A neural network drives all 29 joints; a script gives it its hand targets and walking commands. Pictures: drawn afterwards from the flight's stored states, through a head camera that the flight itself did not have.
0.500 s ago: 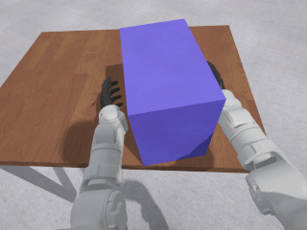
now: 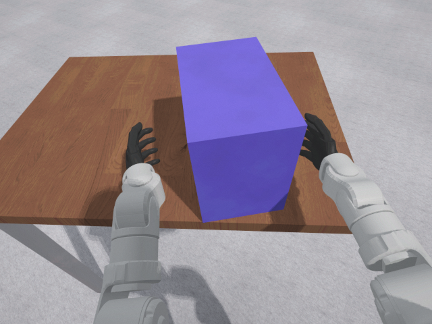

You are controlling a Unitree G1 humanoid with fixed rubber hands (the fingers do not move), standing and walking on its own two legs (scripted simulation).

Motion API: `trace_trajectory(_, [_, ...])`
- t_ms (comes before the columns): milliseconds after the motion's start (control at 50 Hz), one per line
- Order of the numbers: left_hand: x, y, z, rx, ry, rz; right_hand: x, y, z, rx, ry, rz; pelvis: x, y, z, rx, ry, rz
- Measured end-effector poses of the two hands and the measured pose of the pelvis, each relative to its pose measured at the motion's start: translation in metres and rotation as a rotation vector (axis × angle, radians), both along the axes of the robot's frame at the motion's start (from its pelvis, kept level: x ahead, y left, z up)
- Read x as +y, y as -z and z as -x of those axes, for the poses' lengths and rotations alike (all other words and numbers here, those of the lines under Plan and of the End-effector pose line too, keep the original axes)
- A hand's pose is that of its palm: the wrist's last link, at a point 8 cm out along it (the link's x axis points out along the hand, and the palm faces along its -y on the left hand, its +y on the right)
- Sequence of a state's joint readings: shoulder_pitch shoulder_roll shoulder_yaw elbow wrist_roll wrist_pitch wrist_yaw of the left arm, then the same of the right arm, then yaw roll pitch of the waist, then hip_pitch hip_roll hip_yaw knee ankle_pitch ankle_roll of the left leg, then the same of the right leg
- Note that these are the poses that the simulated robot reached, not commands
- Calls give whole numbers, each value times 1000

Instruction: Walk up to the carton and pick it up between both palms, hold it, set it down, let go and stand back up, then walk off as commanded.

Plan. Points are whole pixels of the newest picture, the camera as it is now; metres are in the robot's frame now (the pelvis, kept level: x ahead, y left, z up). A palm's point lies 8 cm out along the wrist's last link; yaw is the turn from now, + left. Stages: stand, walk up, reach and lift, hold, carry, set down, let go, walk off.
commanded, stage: set down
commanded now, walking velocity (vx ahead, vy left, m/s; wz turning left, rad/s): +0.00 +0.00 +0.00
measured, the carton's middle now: (229, 128) +0.47 +0.03 +0.11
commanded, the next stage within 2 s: none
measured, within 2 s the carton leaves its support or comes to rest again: neither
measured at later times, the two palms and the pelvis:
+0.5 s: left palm (117, 200) +0.28 +0.21 +0.11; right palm (331, 180) +0.36 -0.15 +0.09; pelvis +0.00 +0.01 +0.00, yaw +0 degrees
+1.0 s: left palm (110, 233) +0.23 +0.20 +0.11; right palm (355, 215) +0.29 -0.18 +0.07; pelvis +0.00 +0.00 +0.00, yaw +1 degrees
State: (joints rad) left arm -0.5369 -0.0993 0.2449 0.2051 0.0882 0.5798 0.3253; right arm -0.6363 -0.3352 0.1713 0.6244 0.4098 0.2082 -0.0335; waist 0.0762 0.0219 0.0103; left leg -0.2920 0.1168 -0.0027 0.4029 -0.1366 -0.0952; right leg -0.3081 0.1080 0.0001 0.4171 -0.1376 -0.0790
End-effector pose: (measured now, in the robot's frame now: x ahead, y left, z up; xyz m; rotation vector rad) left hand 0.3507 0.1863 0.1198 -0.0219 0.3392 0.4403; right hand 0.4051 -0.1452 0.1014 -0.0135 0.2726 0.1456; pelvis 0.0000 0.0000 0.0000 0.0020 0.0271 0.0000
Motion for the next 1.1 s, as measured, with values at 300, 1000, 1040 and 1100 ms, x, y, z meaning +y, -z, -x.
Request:
trace_trajectory(300, [9, 4, 28, 29, -8, 5, -7, 5, 24, 6, -10, -29, 3, 0, 1, 0, -3, -1])
trace_trajectory(1000, [14, 8, 123, 0, -40, -22, -38, 27, 111, 15, 8, -19, 1, -2, 3, -2, -13, -17])
trace_trajectory(1040, [13, 8, 127, -8, -41, -24, -39, 28, 117, 13, 11, -20, 1, -2, 4, -2, -13, -18])
trace_trajectory(1100, [12, 9, 133, -19, -43, -28, -42, 29, 125, 9, 14, -22, 0, -2, 5, -4, -13, -18])
